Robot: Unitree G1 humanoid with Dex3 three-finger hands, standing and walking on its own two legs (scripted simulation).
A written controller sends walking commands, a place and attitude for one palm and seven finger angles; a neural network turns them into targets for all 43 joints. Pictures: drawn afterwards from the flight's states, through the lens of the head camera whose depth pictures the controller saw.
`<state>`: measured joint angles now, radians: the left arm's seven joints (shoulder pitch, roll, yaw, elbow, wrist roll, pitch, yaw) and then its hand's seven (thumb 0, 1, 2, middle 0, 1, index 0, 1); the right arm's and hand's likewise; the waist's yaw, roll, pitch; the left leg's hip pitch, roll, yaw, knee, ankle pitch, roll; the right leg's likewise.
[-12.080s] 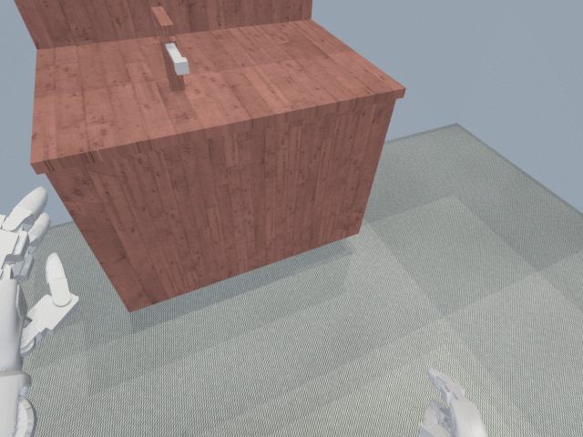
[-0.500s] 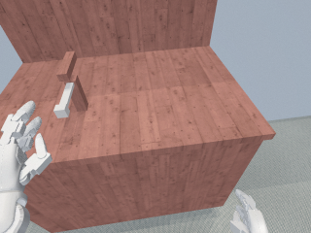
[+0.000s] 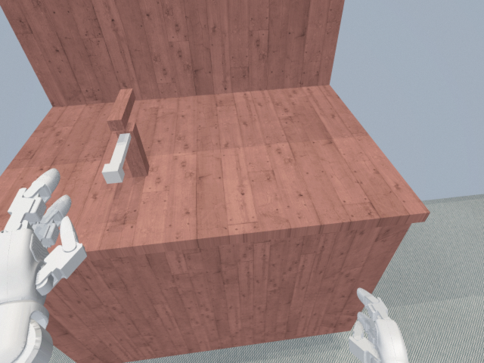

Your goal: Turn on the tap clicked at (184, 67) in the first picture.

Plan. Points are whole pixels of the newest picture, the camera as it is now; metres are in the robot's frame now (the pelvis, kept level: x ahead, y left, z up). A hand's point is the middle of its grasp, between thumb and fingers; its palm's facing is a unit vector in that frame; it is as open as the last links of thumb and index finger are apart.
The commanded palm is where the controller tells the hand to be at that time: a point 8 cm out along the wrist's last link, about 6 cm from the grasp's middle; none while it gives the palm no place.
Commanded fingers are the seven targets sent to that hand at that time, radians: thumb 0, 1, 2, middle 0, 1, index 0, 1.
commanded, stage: turn the palm inward beside the body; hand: left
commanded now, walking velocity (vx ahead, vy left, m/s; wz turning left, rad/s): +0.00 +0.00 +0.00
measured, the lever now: (113, 173) +0.38 +0.31 +0.13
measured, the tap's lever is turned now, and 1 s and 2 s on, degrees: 0 0 0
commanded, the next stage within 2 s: reach beside the lever's end, fingers flat in 0.62 s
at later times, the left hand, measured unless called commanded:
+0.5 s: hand (97, 252) +0.18 +0.21 +0.18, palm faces +0.47 -0.87 -0.14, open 7.4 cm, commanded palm +0.13 +0.25 +0.19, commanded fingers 0.00 0.90 0.90 -0.20 -0.30 -0.20 -0.30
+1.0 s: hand (104, 235) +0.22 +0.22 +0.17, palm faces +0.49 -0.86 -0.13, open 7.4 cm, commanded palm +0.17 +0.26 +0.18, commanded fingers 0.00 0.90 0.90 -0.20 -0.30 -0.20 -0.30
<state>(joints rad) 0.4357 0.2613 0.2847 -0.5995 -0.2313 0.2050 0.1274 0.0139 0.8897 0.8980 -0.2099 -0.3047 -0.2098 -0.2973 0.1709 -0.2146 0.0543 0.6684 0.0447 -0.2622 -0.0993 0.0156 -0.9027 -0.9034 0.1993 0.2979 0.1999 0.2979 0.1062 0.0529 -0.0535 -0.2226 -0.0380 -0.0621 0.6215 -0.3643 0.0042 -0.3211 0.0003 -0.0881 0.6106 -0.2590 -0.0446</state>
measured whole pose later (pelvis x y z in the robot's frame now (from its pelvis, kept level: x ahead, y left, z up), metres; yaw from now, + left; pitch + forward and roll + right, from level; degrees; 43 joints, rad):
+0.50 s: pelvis +0.00 -0.02 +0.00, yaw +1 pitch -2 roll +0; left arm 0.44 0.25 0.28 -0.63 -0.27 0.29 0.15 0.01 0.89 0.90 -0.21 -0.30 -0.21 -0.30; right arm 0.17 -0.24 0.05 0.68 0.06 -0.27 -0.10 0.02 -0.90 -0.90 0.20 0.30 0.20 0.30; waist 0.10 0.08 -0.06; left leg -0.22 -0.01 -0.08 0.62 -0.37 -0.02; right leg -0.31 0.02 -0.11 0.60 -0.26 -0.07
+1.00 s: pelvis +0.01 -0.02 +0.00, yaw +1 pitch -1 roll +0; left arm 0.31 0.25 0.29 -0.50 -0.26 0.29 0.16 0.01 0.89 0.90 -0.21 -0.30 -0.21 -0.30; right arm 0.16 -0.23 0.04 0.69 0.06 -0.27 -0.11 0.02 -0.90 -0.90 0.20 0.30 0.20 0.30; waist 0.10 0.08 -0.03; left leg -0.23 -0.01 -0.09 0.61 -0.37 -0.02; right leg -0.32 0.02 -0.12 0.60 -0.27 -0.07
